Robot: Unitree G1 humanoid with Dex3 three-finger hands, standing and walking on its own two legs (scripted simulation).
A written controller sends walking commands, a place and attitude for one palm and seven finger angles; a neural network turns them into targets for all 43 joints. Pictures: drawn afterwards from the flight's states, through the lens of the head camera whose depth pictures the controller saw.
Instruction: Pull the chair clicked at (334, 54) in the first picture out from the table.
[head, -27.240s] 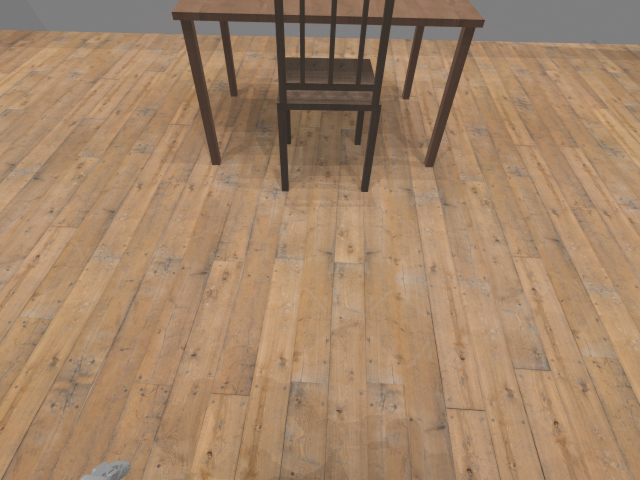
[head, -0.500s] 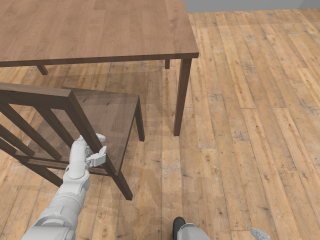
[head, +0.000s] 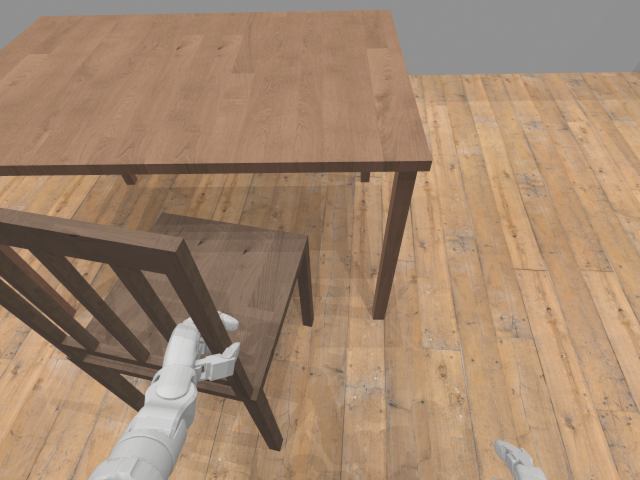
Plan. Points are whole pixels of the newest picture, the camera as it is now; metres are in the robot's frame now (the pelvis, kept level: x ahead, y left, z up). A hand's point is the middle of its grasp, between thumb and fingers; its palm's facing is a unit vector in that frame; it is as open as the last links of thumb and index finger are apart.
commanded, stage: stop walking, hand still on the chair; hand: left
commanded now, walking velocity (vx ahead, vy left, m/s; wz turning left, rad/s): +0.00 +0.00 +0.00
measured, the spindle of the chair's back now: (102, 313) +0.35 +0.36 -0.05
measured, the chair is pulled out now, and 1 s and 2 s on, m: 0.18 0.17 0.17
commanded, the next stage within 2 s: open the thumb and straighten the fingers in 0.24 s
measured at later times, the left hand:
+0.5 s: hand (221, 354) +0.30 +0.17 -0.07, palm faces +0.04 -0.97 -0.24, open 6.7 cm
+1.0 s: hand (223, 351) +0.30 +0.16 -0.06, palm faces +0.02 -0.97 -0.24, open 16.4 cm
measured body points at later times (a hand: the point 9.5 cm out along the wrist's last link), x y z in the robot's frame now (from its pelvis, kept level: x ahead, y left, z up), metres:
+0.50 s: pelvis +0.00 +0.01 -0.01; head +0.03 +0.01 +0.44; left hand +0.29 +0.22 -0.05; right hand +0.13 -0.25 -0.11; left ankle -0.08 +0.13 -0.73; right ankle +0.06 -0.11 -0.73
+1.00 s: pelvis -0.03 +0.02 -0.04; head +0.01 +0.00 +0.41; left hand +0.30 +0.22 -0.05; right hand +0.10 -0.23 -0.15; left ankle -0.08 +0.13 -0.73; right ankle +0.06 -0.11 -0.73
